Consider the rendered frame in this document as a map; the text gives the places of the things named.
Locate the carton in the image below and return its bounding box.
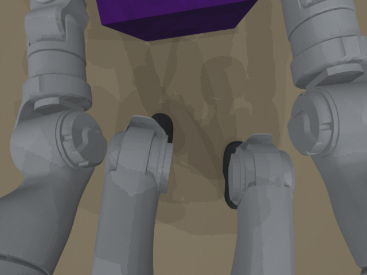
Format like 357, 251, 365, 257
96, 0, 258, 41

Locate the robot right foot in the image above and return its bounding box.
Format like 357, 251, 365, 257
222, 141, 243, 209

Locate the robot left upper arm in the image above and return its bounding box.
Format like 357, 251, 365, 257
0, 109, 107, 275

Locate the robot right forearm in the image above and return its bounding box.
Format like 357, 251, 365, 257
280, 0, 367, 90

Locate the robot left forearm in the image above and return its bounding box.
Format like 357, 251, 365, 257
14, 0, 92, 129

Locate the right robot thigh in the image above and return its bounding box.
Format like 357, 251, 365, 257
228, 144, 295, 275

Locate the robot right upper arm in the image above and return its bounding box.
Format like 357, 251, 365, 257
287, 81, 367, 275

